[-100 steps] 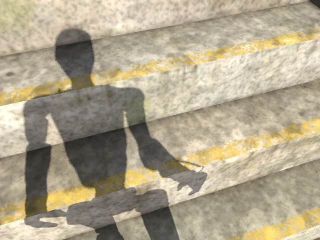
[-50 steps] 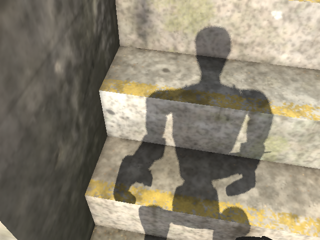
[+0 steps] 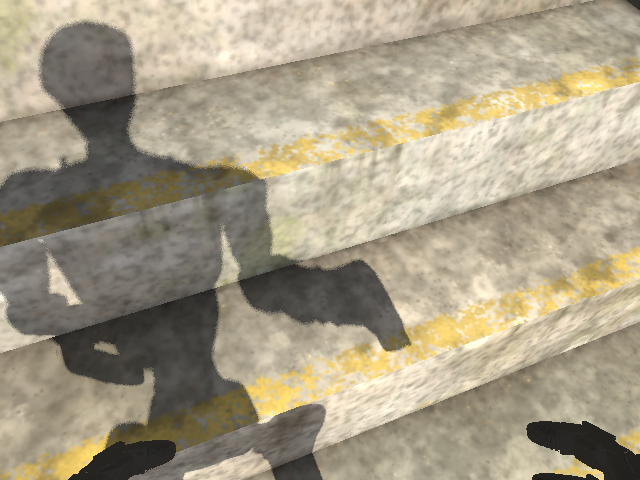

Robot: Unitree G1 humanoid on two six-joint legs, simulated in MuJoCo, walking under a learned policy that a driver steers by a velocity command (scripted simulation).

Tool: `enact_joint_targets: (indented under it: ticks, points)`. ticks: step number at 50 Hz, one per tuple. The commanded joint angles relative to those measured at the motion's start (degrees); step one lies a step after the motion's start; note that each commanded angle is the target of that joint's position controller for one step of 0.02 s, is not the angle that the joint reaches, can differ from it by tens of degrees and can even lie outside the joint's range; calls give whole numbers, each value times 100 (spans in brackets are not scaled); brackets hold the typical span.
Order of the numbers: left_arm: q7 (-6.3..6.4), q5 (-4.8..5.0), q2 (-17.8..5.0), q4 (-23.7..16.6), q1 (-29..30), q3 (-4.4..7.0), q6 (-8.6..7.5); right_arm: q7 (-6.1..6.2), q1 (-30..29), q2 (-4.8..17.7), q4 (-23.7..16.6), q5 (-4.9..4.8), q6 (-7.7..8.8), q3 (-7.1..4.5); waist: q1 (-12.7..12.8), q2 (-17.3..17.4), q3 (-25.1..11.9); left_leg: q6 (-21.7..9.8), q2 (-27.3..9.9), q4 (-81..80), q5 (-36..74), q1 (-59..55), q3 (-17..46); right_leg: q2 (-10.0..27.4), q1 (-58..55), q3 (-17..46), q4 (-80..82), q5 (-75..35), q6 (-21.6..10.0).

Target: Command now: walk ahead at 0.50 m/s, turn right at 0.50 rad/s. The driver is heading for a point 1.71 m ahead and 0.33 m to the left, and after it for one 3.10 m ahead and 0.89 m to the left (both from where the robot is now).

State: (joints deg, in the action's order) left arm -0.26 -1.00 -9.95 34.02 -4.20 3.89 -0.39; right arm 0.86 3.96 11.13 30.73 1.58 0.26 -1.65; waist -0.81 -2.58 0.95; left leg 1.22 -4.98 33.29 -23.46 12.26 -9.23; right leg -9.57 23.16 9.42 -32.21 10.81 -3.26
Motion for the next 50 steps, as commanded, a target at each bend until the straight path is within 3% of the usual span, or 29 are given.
enact_joint_targets:
  ticks: [1, 3, 4, 5, 7, 8, 9, 10, 12, 14, 17, 22, 23, 24, 27, 29, 30, 31, 35, 39, 50]
  points:
    - [65, -25, -449, -420, -18, 176, -16, 69, -481, 597, -558, 87, 30, -196, 87, 820, -857, -416, -428, -464, 526, -945, 718, 464, 481, 446, 107, 127, -256]
    - [17, -92, -284, -360, -130, 120, -42, 112, -721, 669, -526, 112, -13, -204, 240, 947, -489, -598, -816, -666, 582, -617, 780, 402, 618, 12, -265, 543, -229]
    - [-6, -128, -266, -288, -293, 111, -63, 120, -820, 630, -527, 87, -18, -189, 337, 780, -474, -645, -829, -512, 743, -458, 654, 449, 454, -21, -284, 551, -252]
    - [-31, -134, -317, -243, -370, 117, -91, 98, -807, 567, -535, 37, -20, -168, 357, 435, -489, -621, -611, -207, 670, -388, 455, 495, 305, 173, 73, 415, -310]
    - [-81, -79, -674, -339, -149, 177, -154, 55, -375, 425, -657, -109, 24, -105, 66, -877, -499, -355, 324, 570, -205, -578, 150, 849, 481, 1826, 1628, 197, -594]
    - [-49, -74, -650, -359, 43, 157, -113, 42, 14, 308, -542, -122, 67, -66, -103, -1114, -604, -339, 441, 425, -344, -638, 217, 998, 239, 2217, 1910, 75, -736]
    - [27, -136, -469, -391, 81, 86, -41, 72, 314, 298, -382, -168, 87, -33, -162, -905, -436, -320, 386, -469, -388, -378, 327, 1036, -241, 2020, 1772, -99, -758]
    - [61, -81, -264, -384, 13, 49, -5, 104, 243, 362, -271, -112, 145, -30, -26, -324, -386, -280, 291, -832, 149, -411, 370, 964, -516, 1694, 1592, -597, -604]
    - [92, 12, -192, -149, -500, 55, -22, 149, -210, 257, -283, -25, 231, 19, 265, 138, -777, -150, 101, -1211, 954, -847, 431, 884, -1062, 1170, 1413, -2107, -356]
    - [90, -5, -237, 35, -656, 85, -89, 187, -132, 271, -188, -53, 225, 14, 263, 243, -1190, -63, -5, -1110, 1652, -1247, 425, 879, -1390, 948, 1254, -2841, -221]
    - [73, 20, -134, 82, -586, 52, -129, 203, -29, 262, -106, -44, 185, 17, 191, 377, -1074, -68, -137, -989, 1790, -1472, 476, 837, -960, 871, 1314, -2010, -209]
    - [50, 21, -62, 115, -483, 13, -157, 220, 58, 187, -39, 25, 189, 30, 139, 365, -534, -149, -224, -1113, 1351, -1322, 525, 823, -429, 934, 1539, -1207, -219]
    - [24, -38, -24, 125, -494, -10, -142, 246, 241, 153, 76, -51, 257, 22, 191, 386, -494, -146, -239, -1018, 1305, -1347, 535, 852, -383, 915, 1643, -1040, -185]
    - [11, -41, -13, 125, -444, -23, -150, 252, 207, 125, 87, -51, 293, 33, 195, 298, -427, -150, -227, -1053, 1339, -1331, 540, 849, -320, 941, 1714, -1020, -183]
    - [1, -22, 22, 177, -436, -39, -168, 264, 231, 143, 131, -36, 325, 5, 206, 326, -466, -148, -251, -1106, 1479, -1340, 573, 849, -377, 899, 1706, -1060, -170]
    - [25, 45, 66, 147, -403, -52, -188, 261, 217, 212, 118, -11, 311, -52, 210, 344, -455, -123, -250, -1096, 1655, -1324, 616, 818, -291, 803, 1614, -1081, -164]
    - [6, 135, 132, 150, -422, -79, -259, 184, -28, 303, 37, 92, 226, -68, 208, 63, -405, -91, -366, -1294, 2154, -1301, 698, 799, -237, 766, 1614, -1423, -101]
    - [-1, 147, 165, 166, -473, -79, -288, 164, -32, 302, 53, 81, 190, -84, 224, 183, -541, -71, -385, -1278, 2442, -1366, 681, 836, -375, 728, 1590, -1556, -53]
    - [23, 90, 115, 218, -605, -48, -272, 137, 40, 185, 163, 7, 176, -66, 191, 394, -732, -87, -349, -1272, 2346, -1504, 652, 853, -434, 677, 1558, -1360, 10]
    - [26, 76, 137, 197, -592, -56, -271, 128, 0, 181, 214, 45, 184, -69, 182, 360, -525, -124, -357, -1383, 1975, -1360, 691, 877, -293, 674, 1628, -1222, 15]
    - [41, 76, 173, 210, -748, -48, -315, 108, -27, 203, 358, 37, 202, -95, 179, 282, -517, -148, -331, -1405, 1950, -1393, 714, 910, -241, 661, 1646, -1211, 25]
